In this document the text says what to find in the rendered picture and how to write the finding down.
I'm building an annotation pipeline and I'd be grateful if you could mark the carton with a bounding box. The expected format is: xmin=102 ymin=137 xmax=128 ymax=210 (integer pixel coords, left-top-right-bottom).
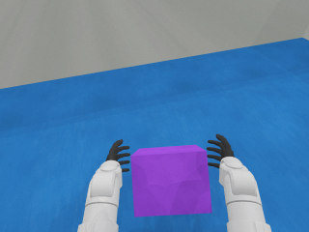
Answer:
xmin=130 ymin=145 xmax=212 ymax=218

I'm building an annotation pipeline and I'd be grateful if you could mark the robot right hand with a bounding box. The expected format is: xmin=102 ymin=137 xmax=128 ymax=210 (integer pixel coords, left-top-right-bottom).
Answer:
xmin=207 ymin=134 xmax=235 ymax=169

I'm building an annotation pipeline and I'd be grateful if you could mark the robot left forearm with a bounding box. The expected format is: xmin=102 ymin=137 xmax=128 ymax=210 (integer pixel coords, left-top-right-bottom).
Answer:
xmin=77 ymin=160 xmax=123 ymax=232

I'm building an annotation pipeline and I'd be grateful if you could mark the robot right forearm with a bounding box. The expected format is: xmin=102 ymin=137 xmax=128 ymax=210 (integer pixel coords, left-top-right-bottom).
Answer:
xmin=219 ymin=157 xmax=272 ymax=232

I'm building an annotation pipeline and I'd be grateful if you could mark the robot left hand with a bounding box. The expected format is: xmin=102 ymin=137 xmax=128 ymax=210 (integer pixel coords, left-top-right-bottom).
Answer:
xmin=106 ymin=139 xmax=130 ymax=173

